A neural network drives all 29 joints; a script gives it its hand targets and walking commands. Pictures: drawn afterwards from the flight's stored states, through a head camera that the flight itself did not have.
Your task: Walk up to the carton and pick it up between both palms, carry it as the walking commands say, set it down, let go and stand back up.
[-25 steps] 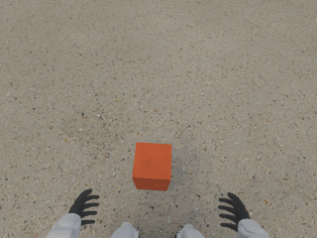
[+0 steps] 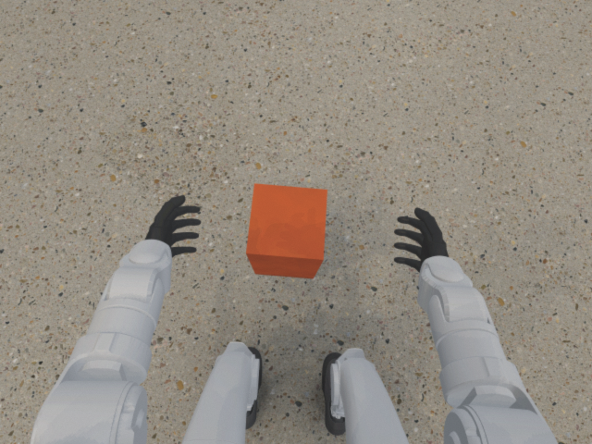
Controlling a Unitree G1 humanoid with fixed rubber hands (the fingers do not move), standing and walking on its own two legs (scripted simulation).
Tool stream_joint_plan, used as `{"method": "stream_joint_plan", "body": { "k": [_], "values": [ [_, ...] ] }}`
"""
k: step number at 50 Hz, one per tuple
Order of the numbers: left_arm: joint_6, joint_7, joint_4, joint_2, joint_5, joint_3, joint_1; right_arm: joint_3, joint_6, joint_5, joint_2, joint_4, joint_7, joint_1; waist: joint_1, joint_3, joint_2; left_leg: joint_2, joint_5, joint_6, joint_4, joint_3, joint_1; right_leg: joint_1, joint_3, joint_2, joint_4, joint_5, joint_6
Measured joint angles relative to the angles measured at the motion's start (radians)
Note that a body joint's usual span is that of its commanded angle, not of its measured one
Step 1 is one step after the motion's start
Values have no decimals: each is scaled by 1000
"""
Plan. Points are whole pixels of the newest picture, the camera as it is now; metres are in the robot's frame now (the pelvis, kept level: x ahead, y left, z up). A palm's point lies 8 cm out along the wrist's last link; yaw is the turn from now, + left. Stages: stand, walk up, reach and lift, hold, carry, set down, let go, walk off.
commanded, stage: reach and lift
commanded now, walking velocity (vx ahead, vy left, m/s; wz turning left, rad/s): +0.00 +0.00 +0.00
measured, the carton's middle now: (287, 236) +0.51 +0.03 -0.54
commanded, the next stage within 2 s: none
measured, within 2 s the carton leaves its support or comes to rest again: neither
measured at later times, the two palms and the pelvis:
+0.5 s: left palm (182, 167) +0.51 +0.20 -0.13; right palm (402, 190) +0.49 -0.16 -0.13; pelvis +0.02 +0.00 -0.03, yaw +0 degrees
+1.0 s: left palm (201, 190) +0.51 +0.19 -0.24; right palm (382, 208) +0.49 -0.15 -0.24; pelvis +0.00 +0.00 -0.11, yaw -1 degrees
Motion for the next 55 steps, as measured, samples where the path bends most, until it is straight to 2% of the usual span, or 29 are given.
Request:
{"method": "stream_joint_plan", "body": {
  "k": [8,17,23,34,39,46,55],
  "values": [
    [-115,3,58,13,21,50,-126,-56,-121,2,32,38,-37,-104,-9,-41,-6,-2,2,-4,14,-12,-139,-134,-6,3,9,1,-1],
    [-218,-8,172,47,12,93,-303,-85,-223,5,31,81,-54,-232,-8,-101,4,-11,3,0,26,-14,-282,-278,4,4,24,0,6],
    [-249,-10,204,53,27,123,-408,-120,-253,-23,27,98,-53,-332,-5,-114,13,-16,17,1,22,-20,-363,-357,6,5,18,14,9],
    [-256,-28,158,35,89,174,-465,-171,-262,-72,24,66,-31,-399,-5,-117,10,-19,28,-1,29,-29,-447,-437,10,12,19,28,13],
    [-254,-29,195,33,109,185,-494,-207,-262,-94,33,108,-26,-426,-4,-144,6,-24,4,-2,103,-32,-520,-511,11,14,96,1,14],
    [-251,-6,227,37,105,179,-532,-217,-271,-96,30,145,-34,-460,-3,-155,4,-32,-58,-7,288,-38,-675,-664,9,19,282,-65,17],
    [-225,31,165,69,22,112,-554,-131,-245,1,-17,90,-64,-487,0,-96,5,-38,-134,-11,537,-40,-859,-846,12,34,529,-141,25]
  ]
}}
